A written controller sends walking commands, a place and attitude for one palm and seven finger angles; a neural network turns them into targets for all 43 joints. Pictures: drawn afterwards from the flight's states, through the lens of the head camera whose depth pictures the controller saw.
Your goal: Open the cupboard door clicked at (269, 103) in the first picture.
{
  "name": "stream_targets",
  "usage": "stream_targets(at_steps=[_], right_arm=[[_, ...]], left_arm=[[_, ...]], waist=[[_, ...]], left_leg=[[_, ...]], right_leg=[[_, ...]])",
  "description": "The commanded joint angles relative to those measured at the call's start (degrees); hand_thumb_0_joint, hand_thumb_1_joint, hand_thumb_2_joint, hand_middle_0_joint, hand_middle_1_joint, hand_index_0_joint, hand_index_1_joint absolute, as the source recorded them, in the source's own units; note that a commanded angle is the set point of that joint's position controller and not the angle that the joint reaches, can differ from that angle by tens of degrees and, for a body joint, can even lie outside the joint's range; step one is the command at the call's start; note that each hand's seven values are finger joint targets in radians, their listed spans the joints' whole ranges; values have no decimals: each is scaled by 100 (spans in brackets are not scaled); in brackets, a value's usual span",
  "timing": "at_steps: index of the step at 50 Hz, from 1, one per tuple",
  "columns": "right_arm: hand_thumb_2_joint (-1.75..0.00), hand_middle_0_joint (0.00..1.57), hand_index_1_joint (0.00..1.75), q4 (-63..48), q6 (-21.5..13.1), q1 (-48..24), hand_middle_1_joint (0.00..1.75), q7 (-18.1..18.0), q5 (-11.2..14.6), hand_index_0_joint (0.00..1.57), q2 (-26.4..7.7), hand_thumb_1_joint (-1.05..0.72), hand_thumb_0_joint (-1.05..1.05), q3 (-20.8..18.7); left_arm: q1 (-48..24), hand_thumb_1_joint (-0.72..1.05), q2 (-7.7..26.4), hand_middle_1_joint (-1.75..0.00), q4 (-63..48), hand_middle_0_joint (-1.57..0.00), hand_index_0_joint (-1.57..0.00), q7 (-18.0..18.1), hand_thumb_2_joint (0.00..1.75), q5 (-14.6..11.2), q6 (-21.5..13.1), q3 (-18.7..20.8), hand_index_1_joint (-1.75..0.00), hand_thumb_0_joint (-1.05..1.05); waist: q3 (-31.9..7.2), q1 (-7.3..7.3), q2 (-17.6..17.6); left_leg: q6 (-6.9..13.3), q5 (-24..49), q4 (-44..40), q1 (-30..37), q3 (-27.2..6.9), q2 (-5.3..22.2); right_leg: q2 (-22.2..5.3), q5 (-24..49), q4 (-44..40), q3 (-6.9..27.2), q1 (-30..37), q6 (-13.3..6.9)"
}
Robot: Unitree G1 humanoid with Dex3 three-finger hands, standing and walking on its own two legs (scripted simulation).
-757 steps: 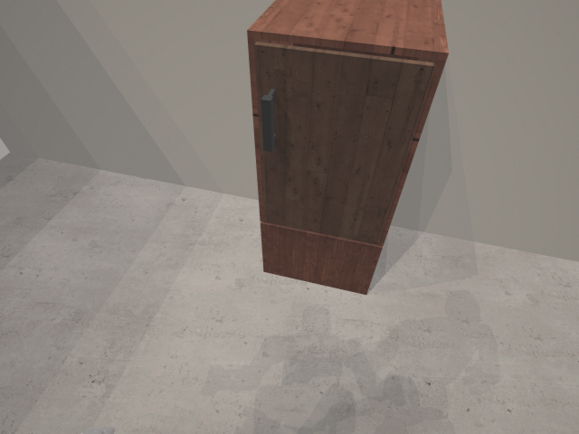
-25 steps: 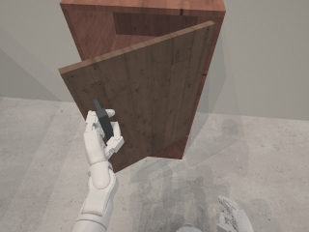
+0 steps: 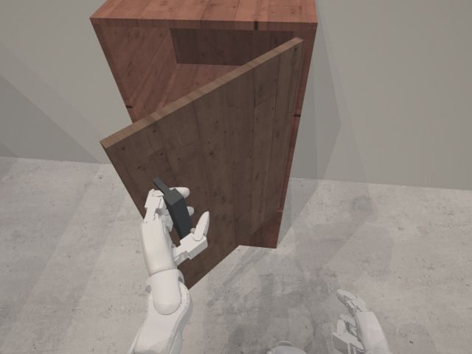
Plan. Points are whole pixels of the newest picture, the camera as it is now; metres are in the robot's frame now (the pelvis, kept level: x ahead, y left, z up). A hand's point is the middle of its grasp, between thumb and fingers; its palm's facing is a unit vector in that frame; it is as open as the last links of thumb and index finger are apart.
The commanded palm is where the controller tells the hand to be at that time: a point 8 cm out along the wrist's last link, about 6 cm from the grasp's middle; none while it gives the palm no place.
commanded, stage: open thumb and fingers to let go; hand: left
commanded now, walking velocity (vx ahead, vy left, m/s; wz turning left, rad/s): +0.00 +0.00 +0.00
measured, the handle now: (174, 212) +0.34 +0.13 +0.05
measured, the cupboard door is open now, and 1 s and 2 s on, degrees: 49 48 48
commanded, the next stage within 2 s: slide the hand sideways off the handle in 0.54 s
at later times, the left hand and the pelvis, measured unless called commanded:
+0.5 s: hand (192, 233) +0.30 +0.09 +0.06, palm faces +0.31 -0.95 -0.01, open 15.0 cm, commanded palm +0.26 +0.15 +0.05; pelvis -0.02 +0.01 +0.00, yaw -1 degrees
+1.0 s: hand (177, 253) +0.26 +0.11 +0.06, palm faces -0.15 -0.99 +0.02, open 16.4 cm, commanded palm +0.24 +0.17 +0.05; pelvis -0.01 +0.04 +0.00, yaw -1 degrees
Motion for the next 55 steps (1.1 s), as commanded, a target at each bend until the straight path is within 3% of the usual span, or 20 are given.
stream_targets(at_steps=[1,6,8,13,16,18,26,32,33,34,35,37,39,42,43,45,48,50,53,55], right_arm=[[-90,20,30,-824,-302,-407,30,-81,44,20,-462,-90,0,-192],[-90,20,30,-821,-387,-413,30,-67,45,20,-514,-90,0,-213],[-90,20,30,-811,-406,-410,30,-61,62,20,-532,-90,0,-214],[-90,20,30,-798,-421,-405,30,-93,67,20,-561,-90,0,-221],[-90,20,30,-806,-432,-414,30,-85,60,20,-547,-90,0,-229],[-90,20,30,-810,-432,-405,30,-83,67,20,-567,-90,0,-231],[-90,20,30,-791,-394,-420,30,-98,42,20,-553,-90,0,-202],[-90,20,30,-812,-352,-458,30,-86,45,20,-556,-90,0,-191],[-90,20,30,-661,-438,-98,30,-74,7,20,-797,-90,0,-127],[-90,20,30,-788,-472,-1,30,-99,78,20,-806,-90,0,-201],[-90,20,30,-853,-503,-34,30,-123,101,20,-811,-90,0,-204],[-90,20,30,-979,-628,22,30,-139,267,20,-831,-90,0,-154],[-90,20,30,-1111,-736,-34,30,-157,438,20,-820,-90,0,-116],[-90,20,30,-1243,-891,-32,30,-126,500,20,-866,-90,0,-126],[-90,20,30,-1287,-916,-71,30,-87,497,20,-880,-90,0,-122],[-90,20,30,-1340,-929,-8,30,3,446,20,-855,-90,0,-146],[-90,20,30,-1435,-886,109,30,101,374,20,-877,-90,0,-194],[-90,20,30,-1523,-834,65,30,108,361,20,-877,-90,0,-192],[-90,20,30,-1607,-784,48,30,60,360,20,-873,-90,0,-198],[-90,20,30,-1667,-799,64,30,47,368,20,-825,-90,0,-176]], left_arm=[[-1090,-15,145,-124,-1168,-32,-32,-81,45,-7,-515,212,-124,0],[-1295,-50,55,-120,-1051,-30,-30,-155,30,-63,-584,118,-120,0],[-1401,-50,89,-120,-983,-30,-30,-156,30,-36,-588,119,-120,0],[-1601,-50,285,-95,-847,-26,-26,-132,30,-130,-588,388,-95,0],[-1532,-50,170,-80,-896,-23,-23,-134,30,-137,-619,326,-80,0],[-1557,-50,210,-70,-807,-22,-22,-103,30,-133,-612,357,-70,0],[-1840,-50,235,-30,-664,-15,-15,34,30,-108,-599,445,-30,0],[-1870,-50,49,-30,-603,-15,-15,76,30,-151,-569,336,-30,0],[-1915,-50,545,-30,-425,-15,-15,-1113,30,529,-732,-814,-30,0],[-2211,-50,1202,-30,-763,-15,-15,-1723,30,366,-936,-102,-30,0],[-2136,-50,1192,-30,-929,-15,-15,-2219,30,278,-1014,-227,-30,0],[-2042,-50,1001,-30,-778,-15,-15,-3154,30,-183,-939,-473,-30,0],[-1963,-50,706,-30,-783,-15,-15,-3680,30,-930,-704,-401,-30,0],[-1444,-50,747,-30,-943,-15,-15,-3594,30,-1379,-480,87,-30,0],[-1153,-50,854,-30,-1010,-15,-15,-3494,30,-1350,-459,226,-30,0],[-911,-50,813,-30,-1358,-15,-15,-3241,30,-1128,-459,147,-30,0],[-343,-50,990,-30,-1592,-15,-15,-2977,30,-814,-463,179,-30,0],[-261,-50,1086,-30,-1795,-15,-15,-2919,30,-674,-455,197,-30,0],[-141,-50,1307,-30,-2253,-15,-15,-2866,30,-643,-444,377,-30,0],[137,-50,1089,-30,-2476,-15,-15,-2886,30,-715,-436,209,-30,0]], waist=[[-1281,-79,-673],[-1245,-134,-657],[-1180,-138,-586],[-1219,-110,-834],[-1314,-54,-568],[-1258,-80,-734],[-1224,-61,-625],[-1158,-69,-558],[-907,-542,-859],[-1447,-332,-597],[-1672,-255,-257],[-1336,-363,-318],[-1016,-356,-347],[-1026,-138,-760],[-1009,-14,-466],[-1100,-2,-214],[-1080,13,-455],[-978,4,-375],[-1130,40,-243],[-1131,27,-74]], left_leg=[[100,646,-517,-876,62,-47],[121,540,-506,-857,77,-47],[127,481,-510,-876,79,-50],[133,398,-509,-969,80,-62],[134,488,-558,-873,113,-65],[135,442,-569,-910,89,-55],[136,396,-622,-879,95,-68],[133,450,-710,-742,73,-47],[246,495,-602,-711,119,-8],[258,643,-555,-739,105,-24],[255,787,-562,-578,124,-39],[245,686,-617,-531,68,-40],[223,539,-725,-443,-4,-36],[175,528,-846,-495,-102,-42],[149,627,-878,-463,-95,-60],[120,924,-835,-319,-97,-38],[108,1119,-742,-419,-101,10],[106,927,-716,-542,-72,11],[90,939,-669,-506,-98,16],[47,1043,-671,-402,-105,28]], right_leg=[[-555,399,-1307,1412,2373,481],[-545,62,-1346,1377,2190,480],[-532,-177,-1379,1380,2102,449],[-551,-469,-1479,1460,2184,461],[-514,-318,-1383,1369,2176,433],[-493,-410,-1377,1318,2121,430],[-442,-524,-1313,1193,1997,407],[-353,-351,-1184,944,1829,377],[-331,375,-928,920,1646,397],[-366,670,-777,936,1938,349],[-366,902,-702,963,2074,315],[-339,764,-806,924,1948,322],[-287,334,-1001,873,1801,332],[-246,-6,-1006,694,1827,351],[-233,77,-913,629,1793,306],[-217,473,-657,486,1607,285],[-192,660,-503,435,1498,270],[-197,485,-472,484,1415,273],[-163,416,-399,484,1399,233],[-155,501,-362,423,1357,241]])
